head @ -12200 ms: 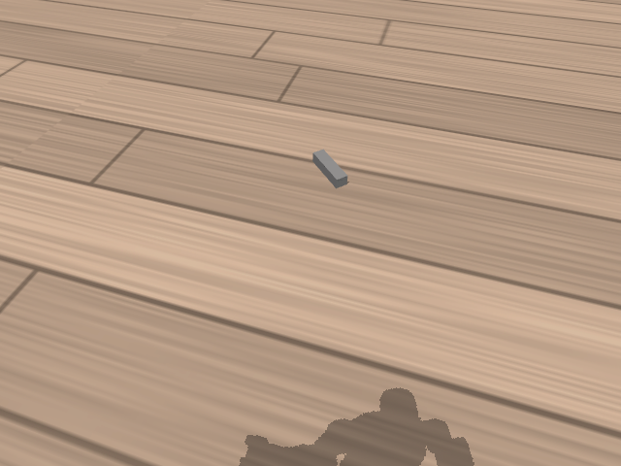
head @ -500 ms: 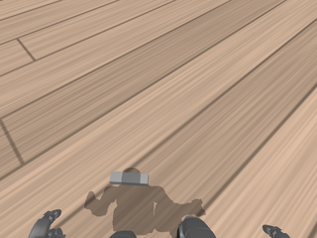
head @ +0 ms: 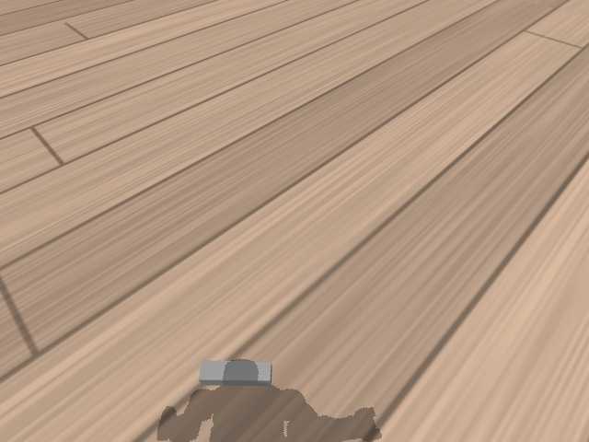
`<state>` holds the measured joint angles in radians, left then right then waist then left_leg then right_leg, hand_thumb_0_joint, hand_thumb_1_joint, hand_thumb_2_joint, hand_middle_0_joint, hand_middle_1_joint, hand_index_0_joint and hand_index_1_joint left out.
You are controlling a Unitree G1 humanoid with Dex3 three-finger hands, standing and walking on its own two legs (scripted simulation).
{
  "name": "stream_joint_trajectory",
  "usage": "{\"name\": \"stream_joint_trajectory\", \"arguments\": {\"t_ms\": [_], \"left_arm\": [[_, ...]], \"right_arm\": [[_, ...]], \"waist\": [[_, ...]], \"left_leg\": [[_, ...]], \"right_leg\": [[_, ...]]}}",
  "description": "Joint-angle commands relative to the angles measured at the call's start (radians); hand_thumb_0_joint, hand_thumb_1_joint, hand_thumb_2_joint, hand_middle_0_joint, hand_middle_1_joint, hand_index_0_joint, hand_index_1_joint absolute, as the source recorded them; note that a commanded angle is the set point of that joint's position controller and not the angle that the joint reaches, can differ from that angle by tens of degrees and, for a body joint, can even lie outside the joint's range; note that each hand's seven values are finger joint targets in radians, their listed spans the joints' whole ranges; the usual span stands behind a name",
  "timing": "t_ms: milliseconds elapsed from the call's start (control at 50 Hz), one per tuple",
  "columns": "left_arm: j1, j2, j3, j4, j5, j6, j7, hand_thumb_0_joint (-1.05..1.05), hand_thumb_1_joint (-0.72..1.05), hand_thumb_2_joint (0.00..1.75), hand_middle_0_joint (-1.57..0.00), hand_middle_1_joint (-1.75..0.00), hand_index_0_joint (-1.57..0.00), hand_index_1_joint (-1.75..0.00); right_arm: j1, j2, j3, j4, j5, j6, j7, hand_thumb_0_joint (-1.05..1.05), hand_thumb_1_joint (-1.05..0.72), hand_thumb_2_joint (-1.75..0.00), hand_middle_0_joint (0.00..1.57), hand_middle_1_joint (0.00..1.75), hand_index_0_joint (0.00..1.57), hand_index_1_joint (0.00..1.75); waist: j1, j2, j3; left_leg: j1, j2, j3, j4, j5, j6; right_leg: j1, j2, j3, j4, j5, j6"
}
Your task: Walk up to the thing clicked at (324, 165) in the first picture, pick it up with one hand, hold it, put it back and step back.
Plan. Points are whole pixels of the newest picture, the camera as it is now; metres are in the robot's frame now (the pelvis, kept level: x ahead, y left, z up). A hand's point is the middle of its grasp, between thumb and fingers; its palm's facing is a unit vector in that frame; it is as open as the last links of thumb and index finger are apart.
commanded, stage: walk up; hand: left
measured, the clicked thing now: (236, 373) +0.44 +0.19 -0.75
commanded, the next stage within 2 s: none
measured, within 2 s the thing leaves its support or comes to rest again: neither
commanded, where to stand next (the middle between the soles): +0.06 +0.00 m, yaw +0 degrees
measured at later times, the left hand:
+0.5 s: hand out of the picture +0.12 +0.25 -0.15, palm faces -0.04 -0.92 -0.39, open 7.4 cm
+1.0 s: hand out of the picture +0.15 +0.26 -0.18, palm faces -0.05 -0.93 -0.37, open 7.4 cm
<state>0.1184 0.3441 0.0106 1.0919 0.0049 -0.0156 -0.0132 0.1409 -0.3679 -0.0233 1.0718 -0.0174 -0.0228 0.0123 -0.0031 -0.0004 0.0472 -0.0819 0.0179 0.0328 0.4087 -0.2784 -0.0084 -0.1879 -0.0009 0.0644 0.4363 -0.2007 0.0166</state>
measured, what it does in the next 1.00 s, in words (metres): steps on the spot: left foot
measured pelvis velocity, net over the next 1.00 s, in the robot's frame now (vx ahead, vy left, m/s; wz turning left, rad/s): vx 0.02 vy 0.00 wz -0.05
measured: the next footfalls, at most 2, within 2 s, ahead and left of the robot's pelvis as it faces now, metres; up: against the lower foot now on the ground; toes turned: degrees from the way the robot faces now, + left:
left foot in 0.76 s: +0.17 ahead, +0.12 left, +0.00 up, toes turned -2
right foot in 1.10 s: -0.02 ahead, -0.13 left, +0.00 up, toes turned -1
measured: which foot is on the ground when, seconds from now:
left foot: down 0.00-0.44, up 0.46-0.74, down 0.76-1.00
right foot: down 0.00-0.78, up 0.80-1.00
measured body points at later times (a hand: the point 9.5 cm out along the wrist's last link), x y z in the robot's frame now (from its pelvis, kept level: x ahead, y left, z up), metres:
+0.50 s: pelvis +0.05 -0.02 -0.01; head +0.06 -0.04 +0.44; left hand +0.12 +0.29 -0.12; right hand +0.08 -0.34 -0.14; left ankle -0.03 +0.11 -0.71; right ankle +0.04 -0.13 -0.74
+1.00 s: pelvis +0.02 +0.00 -0.02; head +0.09 +0.01 +0.42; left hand +0.16 +0.31 -0.15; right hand +0.15 -0.31 -0.13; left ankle +0.13 +0.12 -0.74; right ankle -0.03 -0.13 -0.68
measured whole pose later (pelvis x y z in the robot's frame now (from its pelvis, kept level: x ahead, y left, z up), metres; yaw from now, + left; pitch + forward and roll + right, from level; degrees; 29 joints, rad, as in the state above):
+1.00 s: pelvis +0.02 +0.00 -0.02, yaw -3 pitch -3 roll +0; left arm 0.08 0.39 0.05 0.85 -0.01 0.07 0.02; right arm 0.06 -0.35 -0.05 0.82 -0.03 0.03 -0.02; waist 0.00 -0.03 0.22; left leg -0.42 0.02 0.00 0.63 -0.16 0.02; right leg -0.39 0.07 0.11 1.13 -0.57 0.01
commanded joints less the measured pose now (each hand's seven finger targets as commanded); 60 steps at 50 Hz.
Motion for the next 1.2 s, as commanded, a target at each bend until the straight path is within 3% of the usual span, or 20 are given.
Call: {"name": "stream_joint_trajectory", "arguments": {"t_ms": [0, 200, 260, 340, 380, 400, 440, 540, 620, 680, 720, 740, 760, 780, 840, 980, 1060, 1080, 1120, 1180], "left_arm": [[-0.068, 0.219, 0.043, -0.049, -0.006, -0.021, 0.015, 0.0, 0.9, 0.9, -0.2, -0.3, -0.2, -0.3], [-0.082, 0.218, 0.039, -0.032, 0.0, -0.018, 0.018, 0.0, 0.9, 0.9, -0.2, -0.3, -0.2, -0.3], [-0.082, 0.227, 0.059, -0.067, 0.023, -0.017, -0.003, 0.0, 0.9, 0.9, -0.2, -0.3, -0.2, -0.3], [-0.064, 0.221, 0.069, -0.111, 0.027, -0.036, -0.016, 0.0, 0.9, 0.9, -0.2, -0.3, -0.2, -0.3], [0.061, 0.207, 0.073, -0.069, 0.022, -0.053, -0.007, 0.0, 0.9, 0.9, -0.2, -0.3, -0.2, -0.3], [0.138, 0.288, 0.093, -0.058, 0.025, -0.059, 0.002, 0.0, 0.9, 0.9, -0.2, -0.3, -0.2, -0.3], [0.19, 0.37, 0.112, -0.088, 0.02, -0.064, 0.014, 0.0, 0.9, 0.9, -0.2, -0.3, -0.2, -0.3], [0.061, 0.267, 0.076, -0.183, 0.0, -0.057, 0.052, 0.0, 0.9, 0.9, -0.2, -0.3, -0.2, -0.3], [-0.006, 0.258, 0.074, -0.255, -0.004, -0.003, 0.062, 0.0, 0.9, 0.9, -0.2, -0.3, -0.2, -0.3], [-0.016, 0.268, 0.075, -0.277, -0.009, 0.028, 0.052, 0.0, 0.9, 0.9, -0.2, -0.3, -0.2, -0.3], [-0.015, 0.246, 0.071, -0.286, -0.022, 0.045, 0.051, 0.0, 0.9, 0.9, -0.2, -0.3, -0.2, -0.3], [0.021, 0.206, 0.064, -0.294, -0.04, 0.05, 0.049, 0.0, 0.9, 0.9, -0.2, -0.3, -0.2, -0.3], [0.083, 0.188, 0.068, -0.289, -0.04, 0.066, 0.058, 0.0, 0.9, 0.9, -0.2, -0.3, -0.2, -0.3], [0.094, 0.225, 0.077, -0.271, -0.035, 0.079, 0.069, 0.0, 0.9, 0.9, -0.2, -0.3, -0.2, -0.3], [0.108, 0.247, 0.089, -0.245, -0.029, 0.089, 0.061, 0.0, 0.9, 0.9, -0.2, -0.3, -0.2, -0.3], [0.089, 0.212, 0.105, -0.28, -0.01, 0.078, 0.032, 0.0, 0.9, 0.9, -0.2, -0.3, -0.2, -0.3], [0.242, 0.207, 0.116, -0.211, 0.004, 0.055, 0.025, 0.0, 0.9, 0.9, -0.2, -0.3, -0.2, -0.3], [0.234, 0.229, 0.12, -0.21, 0.024, 0.04, 0.024, 0.0, 0.9, 0.9, -0.2, -0.3, -0.2, -0.3], [0.105, 0.456, 0.167, -0.293, 0.051, 0.028, 0.029, 0.0, 0.9, 0.9, -0.2, -0.3, -0.2, -0.3], [-0.044, 0.308, 0.138, -0.302, 0.035, -0.009, 0.043, 0.0, 0.9, 0.9, -0.2, -0.3, -0.2, -0.3]], "right_arm": [[-0.048, -0.211, -0.04, -0.051, 0.006, -0.019, -0.016, 0.0, -0.9, -0.9, 0.2, 0.3, 0.2, 0.3], [-0.07, -0.213, -0.046, -0.036, 0.007, -0.016, -0.017, 0.0, -0.9, -0.9, 0.2, 0.3, 0.2, 0.3], [0.018, -0.283, -0.085, -0.059, -0.004, -0.022, -0.004, 0.0, -0.9, -0.9, 0.2, 0.3, 0.2, 0.3], [0.005, -0.29, -0.096, -0.112, -0.014, -0.025, 0.003, 0.0, -0.9, -0.9, 0.2, 0.3, 0.2, 0.3], [-0.053, -0.226, -0.073, -0.141, 0.0, -0.017, 0.006, 0.0, -0.9, -0.9, 0.2, 0.3, 0.2, 0.3], [-0.066, -0.188, -0.06, -0.176, 0.014, -0.016, 0.005, 0.0, -0.9, -0.9, 0.2, 0.3, 0.2, 0.3], [-0.031, -0.175, -0.054, -0.189, 0.004, -0.005, -0.014, 0.0, -0.9, -0.9, 0.2, 0.3, 0.2, 0.3], [0.066, -0.177, -0.07, -0.162, 0.01, 0.035, -0.01, 0.0, -0.9, -0.9, 0.2, 0.3, 0.2, 0.3], [0.08, -0.173, -0.065, -0.168, 0.026, 0.057, -0.03, 0.0, -0.9, -0.9, 0.2, 0.3, 0.2, 0.3], [0.101, -0.194, -0.079, -0.175, 0.015, 0.043, -0.033, 0.0, -0.9, -0.9, 0.2, 0.3, 0.2, 0.3], [0.132, -0.219, -0.095, -0.182, 0.003, 0.031, -0.035, 0.0, -0.9, -0.9, 0.2, 0.3, 0.2, 0.3], [0.124, -0.295, -0.115, -0.202, -0.007, 0.026, -0.039, 0.0, -0.9, -0.9, 0.2, 0.3, 0.2, 0.3], [0.093, -0.321, -0.118, -0.235, -0.002, 0.024, -0.038, 0.0, -0.9, -0.9, 0.2, 0.3, 0.2, 0.3], [0.097, -0.36, -0.127, -0.233, 0.015, 0.027, -0.04, 0.0, -0.9, -0.9, 0.2, 0.3, 0.2, 0.3], [-0.045, -0.271, -0.11, -0.285, 0.005, 0.037, -0.055, 0.0, -0.9, -0.9, 0.2, 0.3, 0.2, 0.3], [0.0, -0.268, -0.105, -0.322, -0.013, 0.045, -0.046, 0.0, -0.9, -0.9, 0.2, 0.3, 0.2, 0.3], [-0.075, -0.287, -0.105, -0.348, -0.007, 0.069, -0.028, 0.0, -0.9, -0.9, 0.2, 0.3, 0.2, 0.3], [-0.053, -0.249, -0.095, -0.337, -0.003, 0.076, -0.025, 0.0, -0.9, -0.9, 0.2, 0.3, 0.2, 0.3], [-0.136, -0.227, -0.095, -0.364, 0.0, 0.067, -0.042, 0.0, -0.9, -0.9, 0.2, 0.3, 0.2, 0.3], [0.026, -0.213, -0.101, -0.275, 0.012, 0.062, -0.024, 0.0, -0.9, -0.9, 0.2, 0.3, 0.2, 0.3]], "waist": [[0.002, 0.0, -0.055], [-0.003, 0.016, -0.07], [-0.037, 0.099, -0.024], [-0.005, 0.114, 0.148], [0.052, 0.047, 0.049], [0.073, -0.106, -0.006], [0.086, -0.136, -0.008], [-0.001, -0.087, -0.017], [-0.006, -0.192, 0.004], [-0.02, -0.171, -0.091], [-0.05, -0.071, -0.118], [-0.042, 0.105, -0.141], [-0.015, 0.171, -0.178], [-0.031, 0.181, -0.2], [0.029, 0.151, -0.129], [-0.011, 0.165, -0.152], [0.056, 0.194, -0.175], [0.045, 0.124, -0.119], [0.097, -0.301, 0.024], [-0.035, -0.038, 0.047]], "left_leg": [[-0.01, 0.105, -0.075, -0.099, 0.17, 0.043], [0.01, 0.11, -0.058, -0.124, 0.216, 0.04], [0.125, 0.192, -0.198, -0.172, -0.291, 0.162], [-0.014, 0.287, -0.23, -0.146, -0.048, 0.226], [-0.06, 0.15, -0.048, 0.077, 0.259, 0.12], [-0.215, 0.035, 0.05, 0.301, 0.213, 0.055], [-0.434, -0.037, -0.102, 0.566, -0.366, 0.035], [-0.326, -0.008, -0.182, 0.572, -0.171, 0.018], [-0.277, -0.046, -0.073, 0.466, -0.141, -0.001], [-0.199, -0.049, -0.022, 0.247, 0.022, 0.014], [-0.09, -0.024, -0.041, 0.064, 0.463, 0.04], [-0.016, 0.152, -0.248, 0.044, 0.794, 0.116], [-0.002, 0.307, -0.44, 0.021, 0.955, 0.231], [-0.069, 0.38, -0.521, 0.019, 0.865, 0.32], [-0.125, 0.257, -0.319, 0.046, 0.607, 0.247], [-0.073, 0.246, -0.282, 0.093, 0.509, 0.251], [-0.224, 0.202, -0.253, 0.122, 0.194, 0.174], [-0.357, 0.144, -0.236, 0.191, 0.02, 0.119], [-0.507, -0.111, -0.207, 0.626, -0.35, 0.005], [-0.478, -0.124, -0.273, 0.767, -0.134, 0.007]], "right_leg": [[0.037, -0.093, 0.082, -0.067, 0.219, -0.058], [0.073, -0.096, 0.069, -0.067, 0.282, -0.052], [-0.184, 0.012, -0.037, 0.109, -0.232, -0.06], [-0.216, -0.047, -0.037, 0.119, -0.261, -0.065], [0.036, -0.018, -0.034, -0.085, 0.029, -0.076], [0.207, -0.126, 0.151, -0.116, 0.197, -0.118], [0.284, -0.392, 0.456, -0.115, 0.457, -0.305], [0.131, -0.255, 0.095, -0.047, 0.743, -0.205], [0.02, -0.24, 0.038, 0.051, 0.867, -0.211], [0.038, -0.193, 0.005, 0.209, 0.66, -0.174], [-0.027, -0.119, -0.015, 0.355, 0.413, -0.098], [-0.135, 0.009, -0.041, 0.526, 0.157, -0.043], [-0.188, 0.103, 0.01, 0.694, -0.467, -0.034], [-0.157, 0.1, 0.105, 0.835, -0.528, -0.036], [-0.233, 0.068, 0.126, 0.908, -0.398, -0.037], [-0.158, 0.036, 0.009, 0.52, -0.367, 0.002], [0.049, 0.025, -0.083, 0.105, -0.177, -0.041], [0.087, -0.001, 0.004, 0.021, -0.213, -0.062], [-0.254, -0.463, 0.634, -0.22, -0.365, -0.307], [-0.137, -0.237, 0.225, -0.081, -0.072, -0.173]]}}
